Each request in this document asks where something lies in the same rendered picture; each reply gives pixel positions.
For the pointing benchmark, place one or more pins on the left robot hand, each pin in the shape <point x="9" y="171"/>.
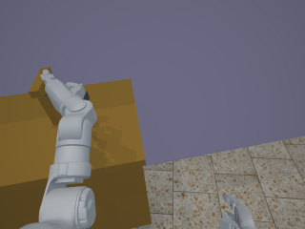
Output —
<point x="58" y="92"/>

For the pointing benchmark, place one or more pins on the left robot forearm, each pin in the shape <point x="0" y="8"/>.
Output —
<point x="73" y="144"/>

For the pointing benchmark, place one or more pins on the left robot upper arm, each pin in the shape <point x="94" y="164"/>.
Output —
<point x="66" y="208"/>

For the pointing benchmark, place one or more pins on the right robot hand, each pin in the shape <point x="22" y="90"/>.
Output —
<point x="241" y="217"/>

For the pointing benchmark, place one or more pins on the counter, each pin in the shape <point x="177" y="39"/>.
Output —
<point x="28" y="133"/>

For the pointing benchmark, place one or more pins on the tap lever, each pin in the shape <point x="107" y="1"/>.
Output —
<point x="86" y="96"/>

